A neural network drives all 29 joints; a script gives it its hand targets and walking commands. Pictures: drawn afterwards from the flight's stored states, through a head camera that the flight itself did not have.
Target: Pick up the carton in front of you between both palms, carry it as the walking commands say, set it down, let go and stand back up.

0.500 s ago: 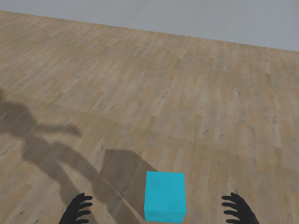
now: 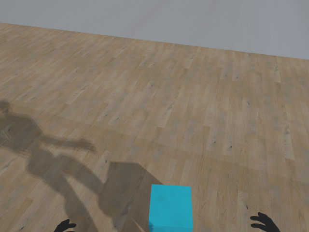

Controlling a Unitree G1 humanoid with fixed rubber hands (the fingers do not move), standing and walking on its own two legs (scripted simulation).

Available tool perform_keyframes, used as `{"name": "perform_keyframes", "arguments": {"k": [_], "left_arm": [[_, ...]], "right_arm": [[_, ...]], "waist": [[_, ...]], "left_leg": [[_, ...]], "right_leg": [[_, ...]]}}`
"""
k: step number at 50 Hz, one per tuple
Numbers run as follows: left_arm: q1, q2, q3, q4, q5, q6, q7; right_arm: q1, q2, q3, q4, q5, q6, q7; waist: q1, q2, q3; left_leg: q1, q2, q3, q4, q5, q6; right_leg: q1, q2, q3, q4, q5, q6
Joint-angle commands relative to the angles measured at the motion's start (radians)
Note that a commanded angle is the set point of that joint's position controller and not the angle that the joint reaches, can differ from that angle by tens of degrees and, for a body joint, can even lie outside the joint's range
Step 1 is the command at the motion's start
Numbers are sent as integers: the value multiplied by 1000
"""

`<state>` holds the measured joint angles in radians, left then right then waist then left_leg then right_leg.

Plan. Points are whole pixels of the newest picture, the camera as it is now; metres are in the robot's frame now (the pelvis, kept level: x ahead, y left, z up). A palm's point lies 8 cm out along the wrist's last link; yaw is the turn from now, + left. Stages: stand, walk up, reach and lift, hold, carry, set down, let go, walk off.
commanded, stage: stand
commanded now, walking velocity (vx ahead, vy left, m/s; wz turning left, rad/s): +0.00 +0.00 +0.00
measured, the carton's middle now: (169, 212) +0.40 -0.04 -0.64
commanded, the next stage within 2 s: none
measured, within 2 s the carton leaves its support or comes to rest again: neither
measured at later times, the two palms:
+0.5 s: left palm out of the picture +0.09 +0.27 -0.09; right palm out of the picture +0.09 -0.29 -0.10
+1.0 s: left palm out of the picture +0.06 +0.28 -0.10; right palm out of the picture +0.05 -0.29 -0.10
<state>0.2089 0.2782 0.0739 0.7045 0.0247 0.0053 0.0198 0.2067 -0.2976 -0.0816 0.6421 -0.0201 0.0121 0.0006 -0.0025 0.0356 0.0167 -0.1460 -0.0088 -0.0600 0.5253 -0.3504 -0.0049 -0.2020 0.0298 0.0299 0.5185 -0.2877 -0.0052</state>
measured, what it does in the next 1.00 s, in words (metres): stands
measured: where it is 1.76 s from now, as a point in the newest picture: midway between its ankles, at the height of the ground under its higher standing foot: outside the picture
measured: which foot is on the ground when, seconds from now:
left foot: down 0.00-1.00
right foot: down 0.00-1.00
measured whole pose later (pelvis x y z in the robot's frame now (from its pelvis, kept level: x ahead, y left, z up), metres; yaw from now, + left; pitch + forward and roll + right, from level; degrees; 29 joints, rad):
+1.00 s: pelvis -0.03 -0.01 +0.01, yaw -1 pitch -3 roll +0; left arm 0.19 0.31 0.05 0.92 0.01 -0.02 0.03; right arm 0.22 -0.33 -0.03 0.88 -0.01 -0.02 -0.03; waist 0.00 0.01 0.04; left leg -0.12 0.00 -0.05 0.44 -0.26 -0.01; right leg -0.18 0.03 0.04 0.45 -0.20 -0.01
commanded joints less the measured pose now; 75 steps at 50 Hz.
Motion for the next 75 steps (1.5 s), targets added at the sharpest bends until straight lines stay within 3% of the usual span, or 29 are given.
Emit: {"name": "perform_keyframes", "arguments": {"k": [1,42,75], "left_arm": [[-38,118,26,-48,1,-28,11],[-41,172,5,142,-15,-32,9],[-54,200,-10,225,-25,-33,11]], "right_arm": [[-23,-110,-23,-45,-2,-30,-12],[10,-166,18,157,10,-43,-34],[-21,-192,25,261,17,-44,-31]], "waist": [[-1,-41,-49],[4,-36,19],[1,-38,16]], "left_leg": [[-22,49,-26,-64,293,-7],[-39,83,-60,-165,142,9],[-10,104,-55,-213,143,8]], "right_leg": [[29,-65,41,-70,292,2],[31,-103,104,-148,154,-11],[35,-117,129,-181,174,-12]]}}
